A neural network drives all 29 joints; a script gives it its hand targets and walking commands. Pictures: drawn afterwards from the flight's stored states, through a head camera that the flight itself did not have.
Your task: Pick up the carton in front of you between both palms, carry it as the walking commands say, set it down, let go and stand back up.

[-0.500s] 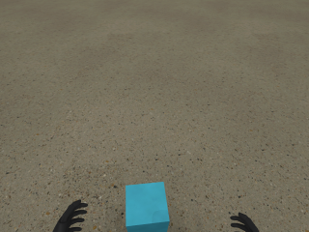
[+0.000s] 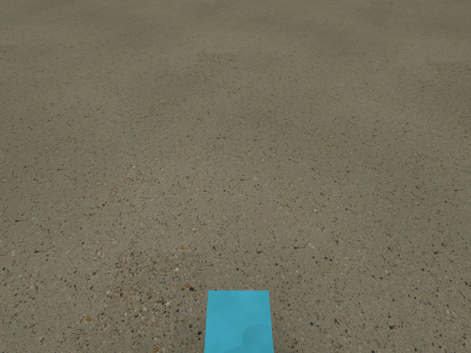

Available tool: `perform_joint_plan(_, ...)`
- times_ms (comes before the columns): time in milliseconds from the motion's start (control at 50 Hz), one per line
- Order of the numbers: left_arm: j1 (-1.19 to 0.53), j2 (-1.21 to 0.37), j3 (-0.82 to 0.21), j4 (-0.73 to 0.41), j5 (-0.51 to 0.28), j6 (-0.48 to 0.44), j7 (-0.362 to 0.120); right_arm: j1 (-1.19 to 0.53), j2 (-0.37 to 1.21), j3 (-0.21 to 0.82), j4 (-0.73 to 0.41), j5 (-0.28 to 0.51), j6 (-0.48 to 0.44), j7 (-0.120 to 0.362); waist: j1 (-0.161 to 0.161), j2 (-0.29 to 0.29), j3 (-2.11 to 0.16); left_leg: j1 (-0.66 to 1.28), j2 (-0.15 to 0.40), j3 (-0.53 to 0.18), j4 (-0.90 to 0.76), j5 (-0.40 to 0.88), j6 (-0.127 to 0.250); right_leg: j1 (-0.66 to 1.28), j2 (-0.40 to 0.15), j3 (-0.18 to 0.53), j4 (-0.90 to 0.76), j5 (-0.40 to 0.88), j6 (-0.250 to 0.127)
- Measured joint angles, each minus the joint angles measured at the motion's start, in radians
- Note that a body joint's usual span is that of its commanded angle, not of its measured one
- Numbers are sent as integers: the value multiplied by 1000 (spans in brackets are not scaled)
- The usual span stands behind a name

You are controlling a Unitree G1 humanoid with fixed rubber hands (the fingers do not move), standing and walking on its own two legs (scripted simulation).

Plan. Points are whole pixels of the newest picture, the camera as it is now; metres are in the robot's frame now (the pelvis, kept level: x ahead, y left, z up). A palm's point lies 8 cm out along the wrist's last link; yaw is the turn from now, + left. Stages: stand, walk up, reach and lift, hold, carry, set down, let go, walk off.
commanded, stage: stand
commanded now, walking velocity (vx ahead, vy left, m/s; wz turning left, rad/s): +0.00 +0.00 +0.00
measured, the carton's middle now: (238, 333) +0.36 +0.01 -0.63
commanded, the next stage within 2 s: none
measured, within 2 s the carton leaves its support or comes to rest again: neither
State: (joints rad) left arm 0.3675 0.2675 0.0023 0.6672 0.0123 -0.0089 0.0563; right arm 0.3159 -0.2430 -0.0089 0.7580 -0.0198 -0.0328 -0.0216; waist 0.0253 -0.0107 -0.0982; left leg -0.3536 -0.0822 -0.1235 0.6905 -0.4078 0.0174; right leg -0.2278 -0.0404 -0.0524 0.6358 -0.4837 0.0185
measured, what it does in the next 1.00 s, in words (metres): stands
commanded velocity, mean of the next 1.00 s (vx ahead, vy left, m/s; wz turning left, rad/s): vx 0.00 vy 0.00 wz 0.00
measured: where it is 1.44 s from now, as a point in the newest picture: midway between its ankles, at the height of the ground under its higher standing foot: outside the picture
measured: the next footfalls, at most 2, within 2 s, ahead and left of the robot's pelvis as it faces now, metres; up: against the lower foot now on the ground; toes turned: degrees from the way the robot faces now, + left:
none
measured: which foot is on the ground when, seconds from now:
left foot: down 0.00-1.00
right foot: down 0.00-1.00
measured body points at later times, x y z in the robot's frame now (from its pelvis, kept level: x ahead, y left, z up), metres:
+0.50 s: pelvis -0.01 +0.00 +0.00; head -0.01 +0.01 +0.45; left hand +0.01 +0.27 -0.13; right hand +0.08 -0.26 -0.12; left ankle -0.03 +0.12 -0.72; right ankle -0.10 -0.12 -0.72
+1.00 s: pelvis -0.03 -0.01 +0.01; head -0.03 +0.00 +0.46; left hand -0.06 +0.25 -0.14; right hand +0.04 -0.26 -0.13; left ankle -0.03 +0.12 -0.72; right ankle -0.10 -0.12 -0.72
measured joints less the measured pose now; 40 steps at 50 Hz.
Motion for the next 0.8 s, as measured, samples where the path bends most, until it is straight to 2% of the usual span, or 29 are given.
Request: perform_joint_plan(800, 45, -7, -3, 180, 10, 34, -9, 1, 8, 8, 95, 4, 42, -14, -1, 2, 71, 38, 2, -53, -45, 65, -14, 75, 3, -69, -74, 57, -10)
